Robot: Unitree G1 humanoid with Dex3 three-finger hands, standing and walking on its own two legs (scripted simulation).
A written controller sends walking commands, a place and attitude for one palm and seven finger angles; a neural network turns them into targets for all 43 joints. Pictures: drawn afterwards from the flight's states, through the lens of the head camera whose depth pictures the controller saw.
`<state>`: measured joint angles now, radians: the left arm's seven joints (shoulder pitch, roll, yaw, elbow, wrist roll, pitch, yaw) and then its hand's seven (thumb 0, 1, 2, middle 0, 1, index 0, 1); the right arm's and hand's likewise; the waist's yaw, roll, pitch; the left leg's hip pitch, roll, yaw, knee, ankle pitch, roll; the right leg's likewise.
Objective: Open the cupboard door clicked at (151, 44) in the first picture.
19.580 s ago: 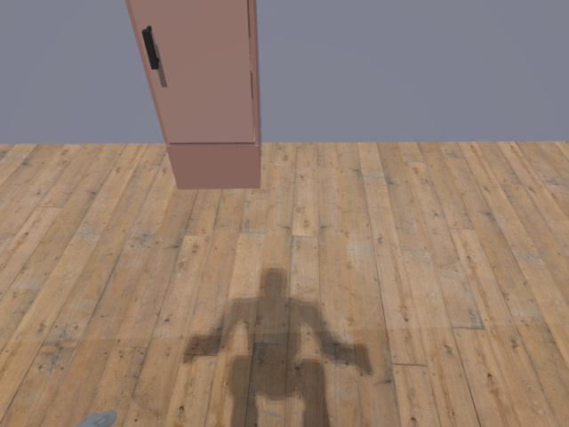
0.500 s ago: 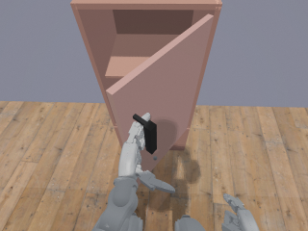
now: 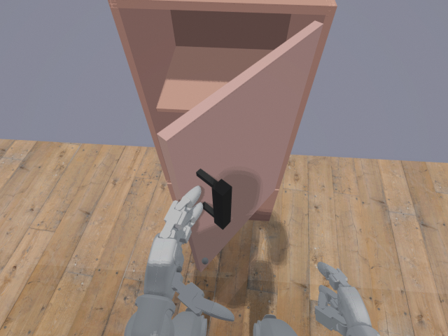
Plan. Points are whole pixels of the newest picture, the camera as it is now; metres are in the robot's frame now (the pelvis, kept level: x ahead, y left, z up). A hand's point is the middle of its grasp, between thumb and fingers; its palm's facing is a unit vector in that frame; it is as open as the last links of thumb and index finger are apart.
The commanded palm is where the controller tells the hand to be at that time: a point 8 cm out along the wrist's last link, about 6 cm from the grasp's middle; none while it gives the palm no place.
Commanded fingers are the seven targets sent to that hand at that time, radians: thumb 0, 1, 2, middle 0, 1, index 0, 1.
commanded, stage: slide the hand sideways off the handle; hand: left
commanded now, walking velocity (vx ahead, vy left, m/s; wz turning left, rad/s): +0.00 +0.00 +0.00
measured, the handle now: (213, 199) +0.34 +0.04 +0.05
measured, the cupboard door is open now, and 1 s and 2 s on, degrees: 52 52 52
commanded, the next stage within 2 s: draw the hand back to the body in 0.36 s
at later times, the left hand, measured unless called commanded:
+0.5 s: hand (175, 287) +0.19 +0.09 +0.05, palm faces -0.07 -1.00 +0.01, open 16.3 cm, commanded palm +0.17 +0.15 +0.06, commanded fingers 0.00 -0.50 0.30 -0.15 -0.30 -0.15 -0.30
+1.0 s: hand (100, 276) +0.19 +0.16 +0.13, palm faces -0.01 -0.99 -0.10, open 16.1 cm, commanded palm +0.16 +0.22 +0.15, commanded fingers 0.00 -0.22 0.42 -0.16 -0.30 -0.16 -0.30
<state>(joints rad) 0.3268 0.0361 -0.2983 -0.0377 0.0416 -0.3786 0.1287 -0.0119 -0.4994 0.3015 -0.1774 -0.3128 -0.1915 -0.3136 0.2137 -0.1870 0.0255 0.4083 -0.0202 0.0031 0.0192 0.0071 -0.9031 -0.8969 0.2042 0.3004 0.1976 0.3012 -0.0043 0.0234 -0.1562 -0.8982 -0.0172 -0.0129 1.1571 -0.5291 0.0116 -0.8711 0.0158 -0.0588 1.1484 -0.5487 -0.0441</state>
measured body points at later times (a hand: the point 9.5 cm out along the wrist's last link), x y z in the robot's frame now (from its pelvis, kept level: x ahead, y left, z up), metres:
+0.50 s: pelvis +0.00 -0.02 -0.01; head +0.07 -0.03 +0.43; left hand +0.19 +0.14 +0.06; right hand +0.20 -0.24 -0.09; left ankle +0.02 +0.11 -0.65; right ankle +0.01 -0.10 -0.65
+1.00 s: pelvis +0.01 +0.01 +0.03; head +0.02 +0.00 +0.48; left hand +0.18 +0.21 +0.14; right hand +0.19 -0.22 -0.02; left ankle +0.02 +0.11 -0.65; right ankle +0.01 -0.10 -0.65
